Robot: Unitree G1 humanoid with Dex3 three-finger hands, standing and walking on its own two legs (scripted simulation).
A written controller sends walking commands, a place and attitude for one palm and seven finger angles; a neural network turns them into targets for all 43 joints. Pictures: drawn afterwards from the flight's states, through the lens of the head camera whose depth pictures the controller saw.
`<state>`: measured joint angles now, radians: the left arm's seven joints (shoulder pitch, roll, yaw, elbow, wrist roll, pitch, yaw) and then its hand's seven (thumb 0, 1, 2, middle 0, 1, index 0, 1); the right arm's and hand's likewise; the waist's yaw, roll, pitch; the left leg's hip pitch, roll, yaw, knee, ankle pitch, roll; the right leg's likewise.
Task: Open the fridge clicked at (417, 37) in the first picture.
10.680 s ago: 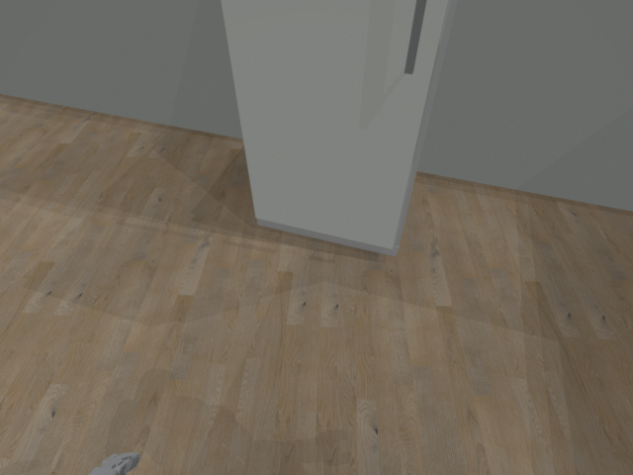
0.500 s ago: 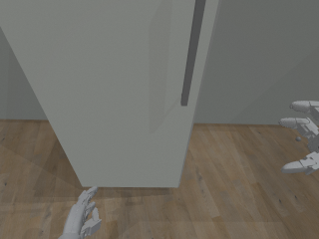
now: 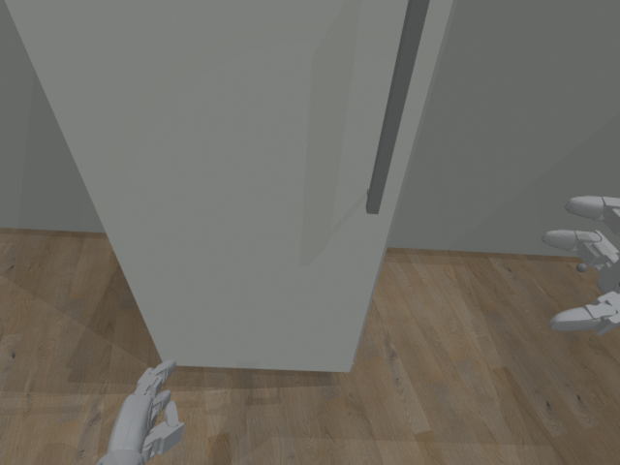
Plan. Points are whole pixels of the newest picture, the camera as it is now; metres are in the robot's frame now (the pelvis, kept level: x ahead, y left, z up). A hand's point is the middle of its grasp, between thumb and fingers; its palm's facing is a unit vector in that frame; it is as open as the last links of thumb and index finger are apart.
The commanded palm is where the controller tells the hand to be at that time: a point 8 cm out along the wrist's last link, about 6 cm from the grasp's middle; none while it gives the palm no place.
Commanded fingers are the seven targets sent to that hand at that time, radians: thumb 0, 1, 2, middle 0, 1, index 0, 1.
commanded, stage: raise the hand to about handle height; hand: right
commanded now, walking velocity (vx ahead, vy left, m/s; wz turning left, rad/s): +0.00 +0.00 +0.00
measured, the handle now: (397, 80) +0.56 -0.12 +0.27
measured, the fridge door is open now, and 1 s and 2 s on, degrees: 0 0 0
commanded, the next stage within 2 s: move the hooked fingers beside the handle in 0.04 s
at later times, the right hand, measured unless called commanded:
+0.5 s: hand (533, 239) +0.33 -0.26 +0.18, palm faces +0.05 +1.00 -0.01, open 14.0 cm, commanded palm +0.30 -0.30 +0.19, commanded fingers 0.00 0.50 -0.30 0.30 1.20 0.30 1.20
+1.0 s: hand (483, 204) +0.40 -0.22 +0.18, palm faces +0.06 +1.00 +0.00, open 14.0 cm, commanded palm +0.37 -0.27 +0.18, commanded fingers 0.00 0.50 -0.30 0.30 1.20 0.30 1.20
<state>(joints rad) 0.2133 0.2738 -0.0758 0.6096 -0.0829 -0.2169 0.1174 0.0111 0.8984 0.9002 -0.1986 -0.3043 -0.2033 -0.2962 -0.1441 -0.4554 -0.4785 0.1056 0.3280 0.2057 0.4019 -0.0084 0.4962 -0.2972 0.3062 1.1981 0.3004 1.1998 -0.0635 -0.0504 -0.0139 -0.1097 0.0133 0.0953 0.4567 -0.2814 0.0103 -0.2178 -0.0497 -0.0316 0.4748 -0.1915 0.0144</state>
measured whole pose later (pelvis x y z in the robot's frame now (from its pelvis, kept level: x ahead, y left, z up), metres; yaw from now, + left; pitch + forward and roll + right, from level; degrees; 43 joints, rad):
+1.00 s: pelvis +0.01 -0.01 +0.00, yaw +1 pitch +0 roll +0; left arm 0.24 0.26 -0.07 0.65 -0.07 -0.14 0.11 0.01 0.90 0.90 -0.20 -0.30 -0.20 -0.30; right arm -0.51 -0.39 -0.32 0.45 0.21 0.19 0.22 -0.01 0.50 -0.30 0.31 1.20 0.30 1.20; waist 0.00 -0.03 -0.02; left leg -0.18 0.03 0.07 0.47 -0.28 0.00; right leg -0.28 -0.04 -0.05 0.48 -0.20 0.00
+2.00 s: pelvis +0.02 -0.01 -0.01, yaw +4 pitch +6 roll +1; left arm 0.41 0.27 -0.01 0.67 -0.04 -0.04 0.05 0.01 0.90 0.90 -0.20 -0.30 -0.20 -0.30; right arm -0.82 -0.42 -0.39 0.96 0.12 -0.05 0.16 -0.01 0.49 -0.30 0.31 1.20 0.30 1.20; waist 0.10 -0.03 -0.07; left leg -0.34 0.01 0.03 0.55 -0.32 -0.01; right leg -0.42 -0.06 -0.09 0.57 -0.26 0.00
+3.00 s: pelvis +0.02 -0.01 -0.01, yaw +3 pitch +6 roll +1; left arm 0.38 0.27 -0.01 0.66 -0.04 -0.03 0.05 0.01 0.90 0.90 -0.20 -0.30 -0.20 -0.30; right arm -0.82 -0.40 -0.36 0.94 0.12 -0.04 0.12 -0.01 0.49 -0.30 0.31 1.20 0.30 1.20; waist 0.09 -0.04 -0.07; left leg -0.34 0.01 0.04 0.56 -0.33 0.00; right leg -0.43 -0.06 -0.07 0.59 -0.26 0.00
